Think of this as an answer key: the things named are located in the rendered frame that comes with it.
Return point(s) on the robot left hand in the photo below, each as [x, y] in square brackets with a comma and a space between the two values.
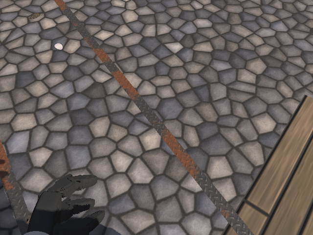
[50, 210]

